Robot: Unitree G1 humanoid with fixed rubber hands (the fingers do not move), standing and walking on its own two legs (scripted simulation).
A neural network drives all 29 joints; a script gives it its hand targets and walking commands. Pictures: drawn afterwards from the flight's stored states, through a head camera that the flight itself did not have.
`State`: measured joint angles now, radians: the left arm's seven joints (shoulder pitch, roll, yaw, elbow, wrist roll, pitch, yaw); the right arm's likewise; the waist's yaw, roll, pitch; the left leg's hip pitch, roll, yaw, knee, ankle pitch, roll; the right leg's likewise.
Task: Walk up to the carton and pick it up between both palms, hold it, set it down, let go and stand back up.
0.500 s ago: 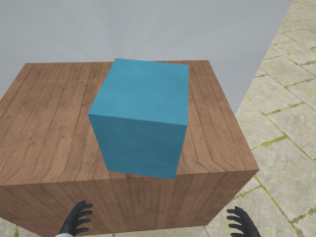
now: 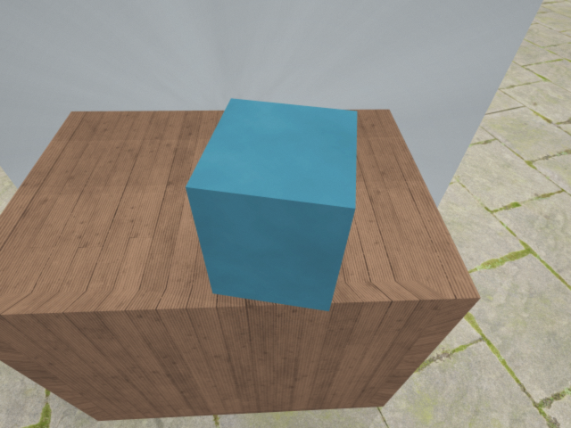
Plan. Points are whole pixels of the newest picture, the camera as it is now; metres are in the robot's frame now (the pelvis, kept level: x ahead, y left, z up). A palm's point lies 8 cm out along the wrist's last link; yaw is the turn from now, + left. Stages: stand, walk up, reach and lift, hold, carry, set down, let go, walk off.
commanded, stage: stand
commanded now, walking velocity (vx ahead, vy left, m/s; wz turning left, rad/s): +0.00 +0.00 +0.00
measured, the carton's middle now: (281, 207) +0.42 +0.01 +0.07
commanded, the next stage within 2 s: none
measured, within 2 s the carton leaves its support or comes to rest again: neither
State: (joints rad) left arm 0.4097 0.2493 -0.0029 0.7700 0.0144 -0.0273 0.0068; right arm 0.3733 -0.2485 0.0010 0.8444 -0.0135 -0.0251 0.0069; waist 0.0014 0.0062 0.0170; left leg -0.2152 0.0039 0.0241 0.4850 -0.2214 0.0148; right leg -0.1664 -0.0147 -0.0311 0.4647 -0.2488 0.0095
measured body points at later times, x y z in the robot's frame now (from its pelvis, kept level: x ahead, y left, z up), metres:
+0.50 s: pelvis -0.01 +0.00 +0.00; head -0.02 +0.00 +0.45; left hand -0.02 +0.25 -0.14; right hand +0.00 -0.26 -0.14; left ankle +0.03 +0.11 -0.74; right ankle +0.00 -0.12 -0.74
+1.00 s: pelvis +0.00 -0.01 +0.00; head -0.01 -0.01 +0.45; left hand +0.00 +0.23 -0.14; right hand +0.00 -0.26 -0.15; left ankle +0.03 +0.11 -0.74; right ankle +0.00 -0.12 -0.74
